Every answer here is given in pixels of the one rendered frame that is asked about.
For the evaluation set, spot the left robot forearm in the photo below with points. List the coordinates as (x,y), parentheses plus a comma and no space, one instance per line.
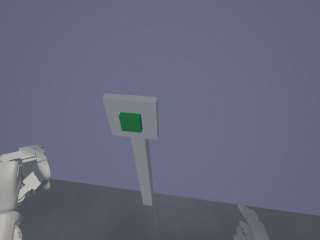
(9,225)

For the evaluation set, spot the robot left hand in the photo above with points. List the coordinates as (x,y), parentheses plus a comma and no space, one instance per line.
(34,167)

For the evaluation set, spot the panel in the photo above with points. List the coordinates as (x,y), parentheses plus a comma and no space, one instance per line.
(147,106)

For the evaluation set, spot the button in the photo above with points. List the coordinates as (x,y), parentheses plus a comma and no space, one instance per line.
(131,122)

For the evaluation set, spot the robot right hand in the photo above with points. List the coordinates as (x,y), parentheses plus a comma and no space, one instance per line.
(256,230)

